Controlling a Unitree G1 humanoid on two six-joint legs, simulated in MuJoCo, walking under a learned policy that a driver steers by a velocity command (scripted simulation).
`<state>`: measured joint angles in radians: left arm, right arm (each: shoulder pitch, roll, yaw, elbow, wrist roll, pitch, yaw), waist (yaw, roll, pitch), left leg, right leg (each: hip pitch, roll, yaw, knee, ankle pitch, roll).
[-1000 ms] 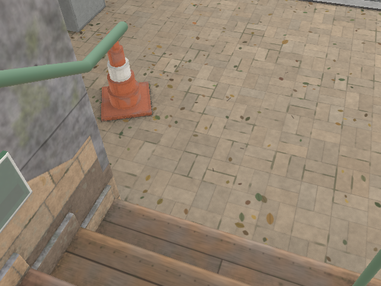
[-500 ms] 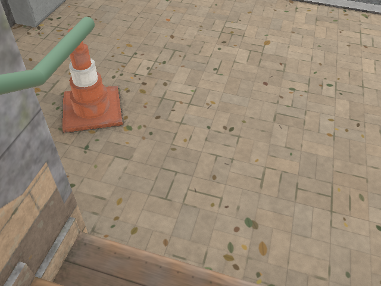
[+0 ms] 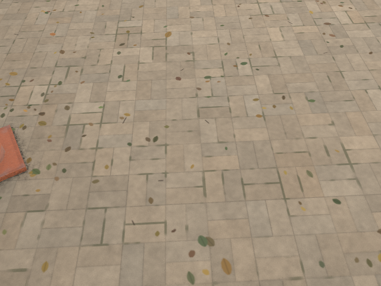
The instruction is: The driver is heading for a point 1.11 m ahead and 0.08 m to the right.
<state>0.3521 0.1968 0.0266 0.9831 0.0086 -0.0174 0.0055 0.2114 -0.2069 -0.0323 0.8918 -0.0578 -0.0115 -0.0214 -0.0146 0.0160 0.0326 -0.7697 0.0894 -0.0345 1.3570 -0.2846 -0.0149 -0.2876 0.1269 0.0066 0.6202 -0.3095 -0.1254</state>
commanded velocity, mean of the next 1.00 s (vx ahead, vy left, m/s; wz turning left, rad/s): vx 0.50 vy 0.00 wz -0.34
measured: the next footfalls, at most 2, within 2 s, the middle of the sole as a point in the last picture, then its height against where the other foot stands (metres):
left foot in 0.36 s outside the picture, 0.17 m lower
right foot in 0.98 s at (221, 271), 0.16 m lower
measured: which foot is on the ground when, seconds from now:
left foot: up 0.00-0.34, down 0.36-0.98, up 1.00-1.00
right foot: down 0.00-0.34, up 0.36-0.96, down 0.98-1.00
